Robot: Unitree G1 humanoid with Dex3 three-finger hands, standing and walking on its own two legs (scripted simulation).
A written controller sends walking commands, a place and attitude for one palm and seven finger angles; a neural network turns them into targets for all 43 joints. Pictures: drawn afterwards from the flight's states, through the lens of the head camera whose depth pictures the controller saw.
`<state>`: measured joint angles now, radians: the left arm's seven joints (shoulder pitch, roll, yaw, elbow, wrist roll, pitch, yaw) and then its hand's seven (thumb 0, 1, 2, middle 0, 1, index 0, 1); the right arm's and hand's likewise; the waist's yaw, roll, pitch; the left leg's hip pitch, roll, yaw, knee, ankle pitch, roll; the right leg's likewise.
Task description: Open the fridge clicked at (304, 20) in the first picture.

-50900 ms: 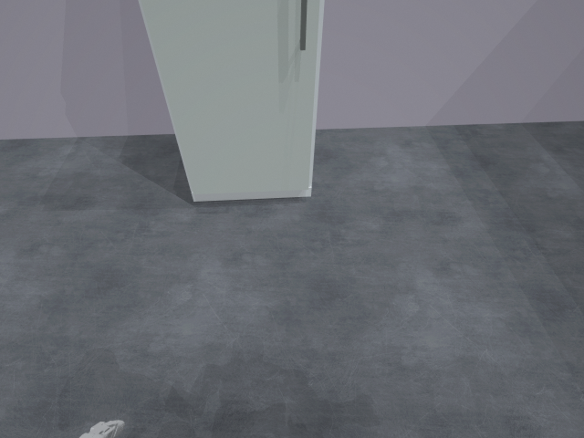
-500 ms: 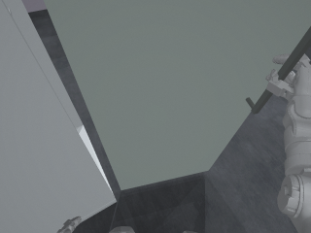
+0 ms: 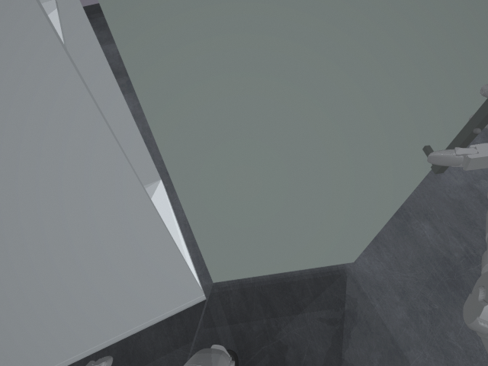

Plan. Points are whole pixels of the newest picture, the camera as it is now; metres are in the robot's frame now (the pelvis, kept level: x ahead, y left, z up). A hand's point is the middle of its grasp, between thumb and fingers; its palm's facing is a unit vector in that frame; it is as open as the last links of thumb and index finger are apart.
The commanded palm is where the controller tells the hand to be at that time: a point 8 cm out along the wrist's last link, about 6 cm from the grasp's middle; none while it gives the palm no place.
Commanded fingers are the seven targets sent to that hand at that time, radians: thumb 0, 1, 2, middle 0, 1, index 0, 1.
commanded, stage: loosen the grip on the handle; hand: right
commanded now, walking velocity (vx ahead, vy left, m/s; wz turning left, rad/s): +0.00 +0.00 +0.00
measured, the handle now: out of the picture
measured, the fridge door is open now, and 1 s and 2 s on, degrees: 107 106 106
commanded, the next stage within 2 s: slip the hand off the handle in 0.06 s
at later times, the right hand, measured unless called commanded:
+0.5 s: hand out of the picture +0.49 -0.32 +0.13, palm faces +0.33 +0.91 -0.24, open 14.6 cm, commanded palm +0.44 -0.36 +0.15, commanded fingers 0.00 0.55 -0.20 0.25 1.15 0.25 1.15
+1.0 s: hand out of the picture +0.43 -0.34 +0.14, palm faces +0.33 +0.92 -0.23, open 14.7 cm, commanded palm +0.38 -0.37 +0.15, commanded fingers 0.00 0.55 -0.20 0.25 1.15 0.25 1.15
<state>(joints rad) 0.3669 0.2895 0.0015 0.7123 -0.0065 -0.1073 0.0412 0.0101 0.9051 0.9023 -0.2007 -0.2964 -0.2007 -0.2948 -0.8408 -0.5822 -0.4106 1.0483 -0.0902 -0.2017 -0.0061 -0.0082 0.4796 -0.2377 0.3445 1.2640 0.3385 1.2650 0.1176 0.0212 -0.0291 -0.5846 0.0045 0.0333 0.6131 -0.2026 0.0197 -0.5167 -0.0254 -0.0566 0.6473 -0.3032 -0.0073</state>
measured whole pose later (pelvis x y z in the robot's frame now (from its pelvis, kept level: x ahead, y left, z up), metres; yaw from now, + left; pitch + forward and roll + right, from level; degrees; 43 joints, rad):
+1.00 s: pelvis +0.05 -0.02 +0.00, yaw -1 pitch +9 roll +1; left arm 0.35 0.26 0.00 0.65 -0.04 -0.03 0.07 0.01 0.90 0.90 -0.20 -0.30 -0.20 -0.29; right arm -0.45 -0.54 -0.47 0.64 0.06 -0.11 0.18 -0.01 0.55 -0.20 0.26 1.15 0.25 1.15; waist 0.03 -0.03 -0.09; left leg -0.48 0.02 0.05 0.59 -0.27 -0.01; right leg -0.43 -0.01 -0.04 0.65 -0.38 -0.03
